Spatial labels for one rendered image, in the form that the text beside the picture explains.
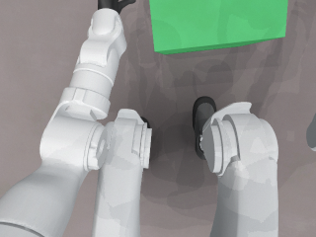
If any robot left forearm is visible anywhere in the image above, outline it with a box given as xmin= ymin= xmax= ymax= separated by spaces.
xmin=39 ymin=8 xmax=127 ymax=158

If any robot left hand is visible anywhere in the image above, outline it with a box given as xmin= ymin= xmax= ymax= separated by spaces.
xmin=98 ymin=0 xmax=136 ymax=14

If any right robot upper arm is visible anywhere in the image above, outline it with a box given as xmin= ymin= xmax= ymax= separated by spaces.
xmin=306 ymin=113 xmax=316 ymax=151

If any carton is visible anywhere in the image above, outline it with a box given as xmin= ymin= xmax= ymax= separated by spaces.
xmin=149 ymin=0 xmax=288 ymax=55

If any left robot upper arm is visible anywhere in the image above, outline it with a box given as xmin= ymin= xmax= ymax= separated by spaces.
xmin=0 ymin=116 xmax=108 ymax=237

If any right robot thigh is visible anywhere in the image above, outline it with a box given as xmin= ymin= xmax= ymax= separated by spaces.
xmin=205 ymin=114 xmax=278 ymax=237

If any right robot foot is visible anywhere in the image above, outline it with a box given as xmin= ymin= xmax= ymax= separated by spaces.
xmin=193 ymin=96 xmax=217 ymax=160

